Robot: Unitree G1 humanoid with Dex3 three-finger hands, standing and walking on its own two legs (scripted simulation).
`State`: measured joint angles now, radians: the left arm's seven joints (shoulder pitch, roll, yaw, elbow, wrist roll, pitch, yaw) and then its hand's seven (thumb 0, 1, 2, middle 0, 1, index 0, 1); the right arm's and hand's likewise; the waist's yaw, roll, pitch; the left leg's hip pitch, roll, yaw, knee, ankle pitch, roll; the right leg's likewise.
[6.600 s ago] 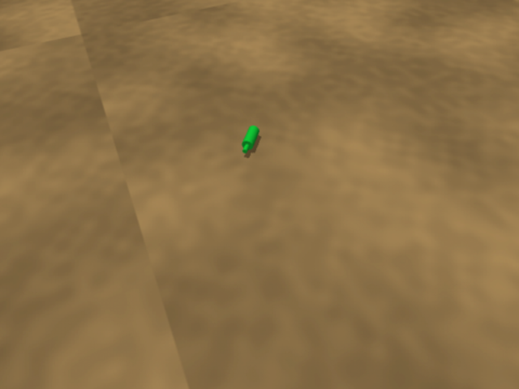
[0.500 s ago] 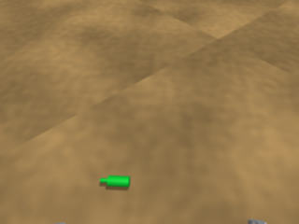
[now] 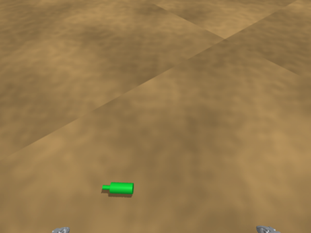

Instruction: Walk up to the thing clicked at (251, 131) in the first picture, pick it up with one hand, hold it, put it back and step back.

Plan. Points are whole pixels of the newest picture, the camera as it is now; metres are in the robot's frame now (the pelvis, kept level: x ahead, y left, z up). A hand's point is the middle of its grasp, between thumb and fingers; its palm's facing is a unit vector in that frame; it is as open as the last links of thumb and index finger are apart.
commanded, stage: stand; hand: left
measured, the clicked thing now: (117, 187) +0.45 +0.26 -0.75
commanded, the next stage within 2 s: none
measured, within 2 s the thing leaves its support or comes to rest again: neither
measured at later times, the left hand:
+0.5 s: hand out of the picture +0.06 +0.25 -0.16, palm faces -0.01 -0.94 -0.34, open 7.4 cm
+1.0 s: hand out of the picture +0.06 +0.24 -0.16, palm faces -0.02 -0.94 -0.34, open 7.4 cm
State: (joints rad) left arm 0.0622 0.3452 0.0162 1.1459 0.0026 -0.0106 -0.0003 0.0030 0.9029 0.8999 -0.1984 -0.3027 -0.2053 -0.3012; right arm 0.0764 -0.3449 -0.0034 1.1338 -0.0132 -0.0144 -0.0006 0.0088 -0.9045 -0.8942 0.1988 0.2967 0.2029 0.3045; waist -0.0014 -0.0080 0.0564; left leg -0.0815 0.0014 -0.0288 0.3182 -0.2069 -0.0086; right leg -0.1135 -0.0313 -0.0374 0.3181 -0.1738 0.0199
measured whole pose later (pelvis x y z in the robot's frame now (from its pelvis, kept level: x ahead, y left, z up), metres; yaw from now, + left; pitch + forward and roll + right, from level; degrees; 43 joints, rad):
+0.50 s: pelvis -0.01 -0.01 +0.00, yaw +0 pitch -2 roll +0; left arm 0.10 0.35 0.00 1.16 0.01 -0.01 0.00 0.00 0.90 0.90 -0.20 -0.30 -0.21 -0.30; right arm 0.09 -0.35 0.00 1.14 -0.01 -0.01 0.01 0.01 -0.90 -0.89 0.20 0.30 0.20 0.30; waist 0.00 0.00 0.05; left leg -0.08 0.01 -0.04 0.30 -0.18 -0.02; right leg -0.11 -0.02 -0.04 0.30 -0.15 0.01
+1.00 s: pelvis -0.01 -0.01 +0.00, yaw +0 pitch -2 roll +0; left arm 0.10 0.35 0.00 1.15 0.01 -0.01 -0.01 0.00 0.90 0.90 -0.20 -0.30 -0.21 -0.30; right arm 0.11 -0.35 0.01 1.13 -0.01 -0.01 0.01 0.01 -0.90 -0.89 0.20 0.30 0.20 0.30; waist 0.00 0.01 0.06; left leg -0.09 0.02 -0.04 0.31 -0.19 -0.02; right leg -0.12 -0.02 -0.05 0.31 -0.16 0.00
